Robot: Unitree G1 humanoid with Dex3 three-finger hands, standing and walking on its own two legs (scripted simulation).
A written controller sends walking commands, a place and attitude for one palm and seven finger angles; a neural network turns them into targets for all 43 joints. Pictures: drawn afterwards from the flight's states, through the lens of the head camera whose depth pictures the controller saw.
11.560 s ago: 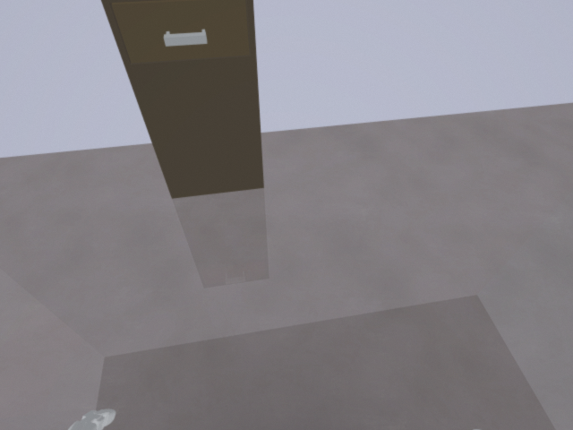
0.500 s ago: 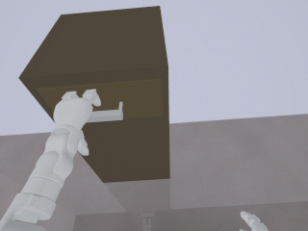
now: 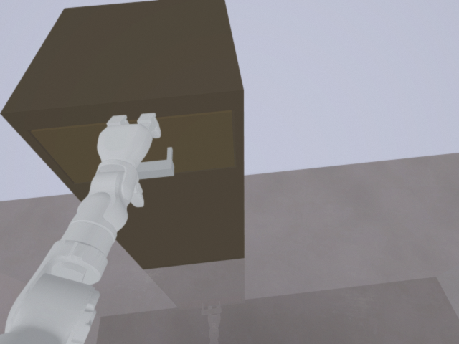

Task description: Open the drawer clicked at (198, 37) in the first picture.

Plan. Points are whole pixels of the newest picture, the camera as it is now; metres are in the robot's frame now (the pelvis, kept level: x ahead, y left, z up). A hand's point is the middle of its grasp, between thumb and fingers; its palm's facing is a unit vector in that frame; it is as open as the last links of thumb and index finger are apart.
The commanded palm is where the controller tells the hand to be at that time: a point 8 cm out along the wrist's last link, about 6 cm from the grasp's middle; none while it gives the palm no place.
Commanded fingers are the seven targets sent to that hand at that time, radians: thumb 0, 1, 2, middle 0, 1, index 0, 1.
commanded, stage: move the hooked fingers above the handle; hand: left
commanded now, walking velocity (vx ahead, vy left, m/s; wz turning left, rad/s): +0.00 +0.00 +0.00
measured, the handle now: (143, 162) +0.47 +0.22 +0.00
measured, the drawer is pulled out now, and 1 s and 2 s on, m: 0.00 0.00 0.00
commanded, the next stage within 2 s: lower the fingers behind the handle in 0.78 s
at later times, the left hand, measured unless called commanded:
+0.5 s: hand (131, 163) +0.43 +0.22 +0.06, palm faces -0.03 -0.02 -1.00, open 13.8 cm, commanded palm +0.41 +0.22 +0.12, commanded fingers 0.00 -0.50 0.30 -0.30 -1.20 -0.30 -1.20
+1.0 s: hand (134, 160) +0.43 +0.21 +0.06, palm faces +0.00 -0.02 -1.00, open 13.8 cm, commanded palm +0.41 +0.21 +0.11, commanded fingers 0.00 -0.50 0.30 -0.30 -1.20 -0.30 -1.20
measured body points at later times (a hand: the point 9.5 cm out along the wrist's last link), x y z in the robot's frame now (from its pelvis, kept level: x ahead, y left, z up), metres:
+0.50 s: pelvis -0.01 -0.01 +0.00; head +0.05 -0.03 +0.45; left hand +0.42 +0.21 +0.11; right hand +0.07 -0.29 -0.13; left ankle -0.03 +0.08 -0.73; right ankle -0.03 -0.11 -0.73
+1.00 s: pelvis +0.00 -0.01 +0.00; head +0.05 -0.03 +0.45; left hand +0.43 +0.21 +0.12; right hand +0.09 -0.27 -0.14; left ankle -0.03 +0.08 -0.73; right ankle -0.03 -0.10 -0.73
